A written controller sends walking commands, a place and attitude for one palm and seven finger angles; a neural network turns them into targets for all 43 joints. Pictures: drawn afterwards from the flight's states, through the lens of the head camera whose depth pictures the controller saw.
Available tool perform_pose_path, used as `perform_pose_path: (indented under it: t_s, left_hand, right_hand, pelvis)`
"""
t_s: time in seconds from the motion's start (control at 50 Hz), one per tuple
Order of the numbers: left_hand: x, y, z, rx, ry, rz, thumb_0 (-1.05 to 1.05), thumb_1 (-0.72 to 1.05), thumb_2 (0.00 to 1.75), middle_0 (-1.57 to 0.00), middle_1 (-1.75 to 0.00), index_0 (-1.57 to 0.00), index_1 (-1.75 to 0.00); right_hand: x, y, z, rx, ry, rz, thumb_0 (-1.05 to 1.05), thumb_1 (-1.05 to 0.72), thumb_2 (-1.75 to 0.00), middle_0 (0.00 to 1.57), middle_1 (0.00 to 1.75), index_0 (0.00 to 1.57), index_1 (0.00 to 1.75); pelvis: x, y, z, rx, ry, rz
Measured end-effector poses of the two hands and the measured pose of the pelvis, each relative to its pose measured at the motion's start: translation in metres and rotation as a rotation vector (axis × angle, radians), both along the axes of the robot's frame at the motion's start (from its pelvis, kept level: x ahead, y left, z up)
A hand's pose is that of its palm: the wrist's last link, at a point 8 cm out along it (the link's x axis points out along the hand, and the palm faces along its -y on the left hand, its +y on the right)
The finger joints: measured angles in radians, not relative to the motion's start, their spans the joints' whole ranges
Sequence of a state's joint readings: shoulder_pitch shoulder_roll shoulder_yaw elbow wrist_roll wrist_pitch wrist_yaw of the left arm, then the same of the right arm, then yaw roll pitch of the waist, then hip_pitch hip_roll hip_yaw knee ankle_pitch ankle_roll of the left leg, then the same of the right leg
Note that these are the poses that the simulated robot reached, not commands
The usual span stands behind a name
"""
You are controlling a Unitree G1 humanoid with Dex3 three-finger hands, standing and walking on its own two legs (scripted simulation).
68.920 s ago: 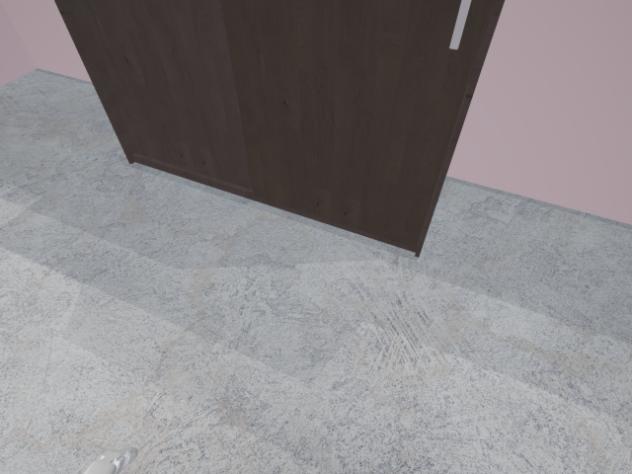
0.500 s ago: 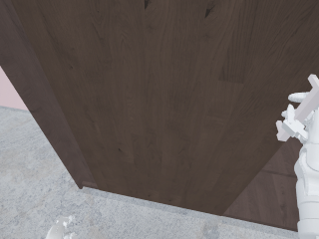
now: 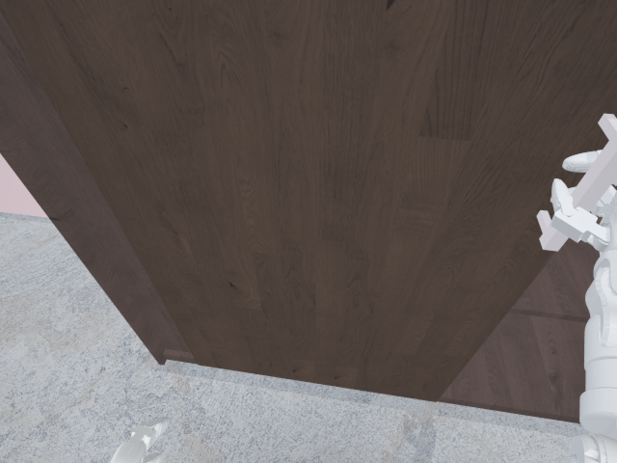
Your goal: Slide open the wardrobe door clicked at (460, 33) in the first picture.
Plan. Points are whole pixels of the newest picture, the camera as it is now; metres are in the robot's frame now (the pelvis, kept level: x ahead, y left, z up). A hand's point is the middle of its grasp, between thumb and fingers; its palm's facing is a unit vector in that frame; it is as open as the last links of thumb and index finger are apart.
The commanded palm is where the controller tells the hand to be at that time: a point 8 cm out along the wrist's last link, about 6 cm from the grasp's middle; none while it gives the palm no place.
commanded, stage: loosen the grip on the handle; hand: right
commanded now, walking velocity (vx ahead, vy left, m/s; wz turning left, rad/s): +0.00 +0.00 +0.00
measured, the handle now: (577, 187) +0.41 -0.31 +0.17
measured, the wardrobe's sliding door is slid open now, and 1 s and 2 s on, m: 0.60 0.60 0.60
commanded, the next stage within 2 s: slip the hand off the handle in 0.46 s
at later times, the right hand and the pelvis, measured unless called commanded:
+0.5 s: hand (560, 218) +0.38 -0.28 +0.15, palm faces +0.41 +0.88 -0.26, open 13.9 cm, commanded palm +0.33 -0.32 +0.16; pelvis +0.00 -0.01 -0.01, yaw -1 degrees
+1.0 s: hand out of the picture +0.35 -0.35 +0.15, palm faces +0.49 +0.82 -0.27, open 14.5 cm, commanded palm +0.32 -0.37 +0.16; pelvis +0.00 +0.00 -0.01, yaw -1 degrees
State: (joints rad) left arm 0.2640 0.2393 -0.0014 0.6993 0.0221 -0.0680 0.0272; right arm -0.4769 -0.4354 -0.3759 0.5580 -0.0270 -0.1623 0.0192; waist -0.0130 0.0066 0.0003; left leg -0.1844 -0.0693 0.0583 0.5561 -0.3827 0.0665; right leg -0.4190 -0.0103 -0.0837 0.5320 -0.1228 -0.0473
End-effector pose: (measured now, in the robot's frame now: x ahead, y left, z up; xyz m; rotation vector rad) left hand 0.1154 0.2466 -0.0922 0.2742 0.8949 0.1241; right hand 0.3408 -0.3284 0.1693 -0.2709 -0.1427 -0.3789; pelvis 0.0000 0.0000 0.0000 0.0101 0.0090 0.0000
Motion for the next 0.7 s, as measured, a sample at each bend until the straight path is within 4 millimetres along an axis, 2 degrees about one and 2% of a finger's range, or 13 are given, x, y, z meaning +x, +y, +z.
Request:
perform_pose_path:
  t_s: [0.08,0.16,0.24,0.32,0.46,0.7]
  left_hand:
    - [-0.003,-0.002,0.001,-0.006,-0.029,-0.008,0.01,0.91,0.9,-0.2,-0.3,-0.21,-0.3]
    - [-0.008,-0.002,-0.004,-0.002,-0.028,0.012,0.01,0.91,0.9,-0.2,-0.3,-0.21,-0.3]
    - [-0.014,-0.003,-0.011,0.009,0.002,0.031,0.01,0.91,0.9,-0.2,-0.3,-0.21,-0.3]
    - [-0.018,-0.006,-0.017,0.021,0.043,0.042,0.01,0.91,0.9,-0.2,-0.3,-0.21,-0.3]
    - [-0.012,-0.014,-0.02,0.023,0.072,0.044,0.01,0.91,0.9,-0.2,-0.3,-0.21,-0.3]
    - [0.027,-0.022,-0.008,0.018,-0.017,0.028,0.01,0.91,0.9,-0.2,-0.3,-0.21,-0.3]
  right_hand:
    - [-0.001,0.002,-0.002,0.0,0.003,-0.016,-0.09,-0.38,-0.66,0.51,1.43,0.44,1.4]
    - [-0.004,0.004,-0.003,-0.016,0.008,-0.032,-0.04,-0.08,-0.51,0.48,1.41,0.45,1.39]
    - [-0.004,0.006,-0.006,-0.016,0.008,-0.035,-0.01,0.21,-0.37,0.45,1.38,0.43,1.37]
    - [-0.003,0.004,-0.007,-0.02,0.001,-0.033,-0.01,0.39,-0.28,0.45,1.37,0.39,1.32]
    - [-0.004,0.004,-0.008,-0.03,-0.006,-0.026,-0.01,0.52,-0.22,0.45,1.34,0.36,1.26]
    - [-0.007,0.006,-0.007,-0.016,0.019,-0.017,-0.01,0.55,-0.2,0.43,1.28,0.35,1.21]
  pelvis:
    - [-0.01,0.0,-0.004,0.011,0.015,0.003]
    - [-0.015,-0.003,-0.008,0.018,0.023,0.0]
    - [-0.016,-0.006,-0.011,0.022,0.027,-0.005]
    - [-0.013,-0.009,-0.012,0.025,0.032,-0.011]
    - [-0.003,-0.014,-0.01,0.025,0.038,-0.017]
    - [0.005,-0.014,-0.005,0.019,0.031,-0.011]
